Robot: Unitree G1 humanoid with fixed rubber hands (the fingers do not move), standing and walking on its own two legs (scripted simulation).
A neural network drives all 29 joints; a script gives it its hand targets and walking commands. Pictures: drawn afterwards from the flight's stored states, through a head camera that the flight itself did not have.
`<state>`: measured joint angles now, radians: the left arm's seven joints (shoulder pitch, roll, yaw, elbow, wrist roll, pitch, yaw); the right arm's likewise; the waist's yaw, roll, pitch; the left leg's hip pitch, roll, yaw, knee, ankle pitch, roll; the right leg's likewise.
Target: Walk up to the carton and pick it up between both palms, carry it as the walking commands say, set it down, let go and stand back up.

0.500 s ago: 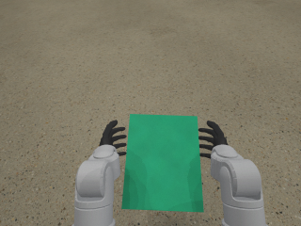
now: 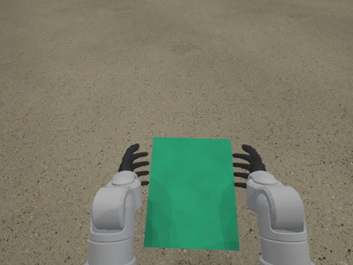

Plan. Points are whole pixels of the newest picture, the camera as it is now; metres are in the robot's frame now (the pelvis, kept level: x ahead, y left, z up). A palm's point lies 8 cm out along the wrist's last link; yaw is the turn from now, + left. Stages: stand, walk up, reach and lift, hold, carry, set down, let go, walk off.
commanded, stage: carry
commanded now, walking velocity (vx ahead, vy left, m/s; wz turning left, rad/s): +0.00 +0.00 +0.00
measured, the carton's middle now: (189, 193) +0.30 +0.00 +0.01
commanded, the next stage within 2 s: none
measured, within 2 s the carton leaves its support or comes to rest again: neither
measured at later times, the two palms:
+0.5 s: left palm (134, 172) +0.29 +0.12 +0.11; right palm (260, 174) +0.29 -0.14 +0.11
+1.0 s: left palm (132, 169) +0.30 +0.12 +0.11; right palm (257, 171) +0.29 -0.13 +0.11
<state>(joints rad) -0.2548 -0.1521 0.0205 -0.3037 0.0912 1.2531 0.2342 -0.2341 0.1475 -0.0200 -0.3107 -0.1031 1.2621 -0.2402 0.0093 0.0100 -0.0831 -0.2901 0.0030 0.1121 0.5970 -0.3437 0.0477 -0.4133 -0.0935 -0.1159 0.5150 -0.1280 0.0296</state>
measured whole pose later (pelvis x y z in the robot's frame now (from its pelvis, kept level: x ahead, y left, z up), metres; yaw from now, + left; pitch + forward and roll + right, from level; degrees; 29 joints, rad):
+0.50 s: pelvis +0.01 -0.01 +0.00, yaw +0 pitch +3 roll -1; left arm -0.27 -0.16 0.03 -0.28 0.10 1.24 0.23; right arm -0.24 0.15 -0.02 -0.31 -0.11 1.26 -0.24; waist 0.01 0.01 -0.09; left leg -0.28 0.03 0.11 0.58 -0.35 0.03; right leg -0.40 -0.07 -0.12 0.50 -0.13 0.01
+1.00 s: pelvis +0.02 +0.00 +0.00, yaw +0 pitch +2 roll -1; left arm -0.27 -0.16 0.03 -0.27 0.10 1.25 0.24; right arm -0.24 0.15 -0.02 -0.30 -0.11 1.26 -0.24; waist 0.01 0.01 -0.09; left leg -0.25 0.02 0.11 0.58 -0.37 0.04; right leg -0.38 -0.07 -0.12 0.50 -0.15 0.02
